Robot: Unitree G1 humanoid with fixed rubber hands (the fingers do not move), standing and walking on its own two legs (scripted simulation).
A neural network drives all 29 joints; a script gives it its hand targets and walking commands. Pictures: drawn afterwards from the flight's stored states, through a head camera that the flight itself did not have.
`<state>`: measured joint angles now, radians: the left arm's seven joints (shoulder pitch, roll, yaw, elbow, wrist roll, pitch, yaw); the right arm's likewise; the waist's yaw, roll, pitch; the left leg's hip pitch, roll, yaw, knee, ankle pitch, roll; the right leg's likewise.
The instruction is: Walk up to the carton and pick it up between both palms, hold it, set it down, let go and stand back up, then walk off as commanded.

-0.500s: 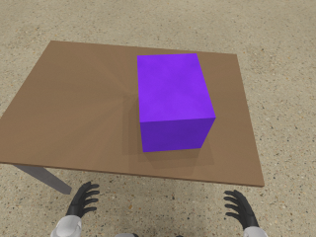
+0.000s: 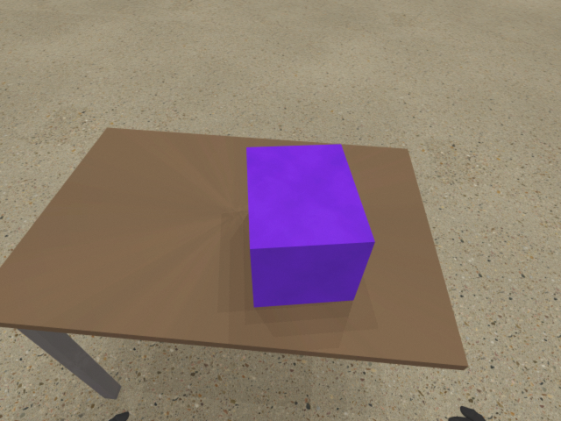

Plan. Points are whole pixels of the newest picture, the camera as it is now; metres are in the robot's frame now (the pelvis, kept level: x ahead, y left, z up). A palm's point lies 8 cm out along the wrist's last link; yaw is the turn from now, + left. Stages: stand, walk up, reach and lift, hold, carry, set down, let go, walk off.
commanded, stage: stand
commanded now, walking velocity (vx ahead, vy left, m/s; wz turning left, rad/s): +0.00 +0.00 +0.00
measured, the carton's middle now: (299, 222) +0.49 +0.00 -0.05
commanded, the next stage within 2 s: walk off in 0.42 s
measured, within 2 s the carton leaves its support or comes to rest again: neither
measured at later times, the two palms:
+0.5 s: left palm out of the picture +0.04 +0.27 -0.12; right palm out of the picture +0.08 -0.29 -0.11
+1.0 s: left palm out of the picture -0.01 +0.33 -0.16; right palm out of the picture -0.01 -0.26 -0.10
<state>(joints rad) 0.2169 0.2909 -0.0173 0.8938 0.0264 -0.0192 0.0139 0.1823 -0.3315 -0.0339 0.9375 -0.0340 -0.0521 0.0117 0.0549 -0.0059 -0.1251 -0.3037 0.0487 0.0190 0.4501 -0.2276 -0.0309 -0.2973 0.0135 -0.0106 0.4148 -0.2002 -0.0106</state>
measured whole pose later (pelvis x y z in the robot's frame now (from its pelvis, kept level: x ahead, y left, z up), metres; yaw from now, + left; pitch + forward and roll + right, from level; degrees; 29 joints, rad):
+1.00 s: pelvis -0.09 +0.04 -0.02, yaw +0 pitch -4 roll -3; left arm 0.14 0.34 0.03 0.94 0.03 0.05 0.01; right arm 0.23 -0.34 -0.06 0.88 -0.03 0.02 -0.01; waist 0.05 -0.03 0.13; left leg -0.32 0.01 0.00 0.69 -0.31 0.06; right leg -0.38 0.05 0.00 0.97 -0.45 0.01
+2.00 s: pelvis -0.28 +0.10 -0.04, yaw -5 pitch -7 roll -4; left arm 0.22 0.44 0.06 0.82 0.03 0.10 0.01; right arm 0.22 -0.35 -0.04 0.74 -0.02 0.03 -0.04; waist 0.05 -0.03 0.24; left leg -0.40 0.00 -0.03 0.89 -0.37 0.05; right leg -0.42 0.11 0.09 1.23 -0.48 -0.02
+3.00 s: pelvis -0.38 +0.08 -0.05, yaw -5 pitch -7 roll -4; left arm 0.15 0.43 0.07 0.77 0.03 0.08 -0.02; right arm 0.21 -0.39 -0.03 0.74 -0.01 0.00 -0.05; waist 0.05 -0.02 0.27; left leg -0.44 0.01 -0.09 0.93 -0.38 0.02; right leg -0.41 0.09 0.06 1.30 -0.52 0.00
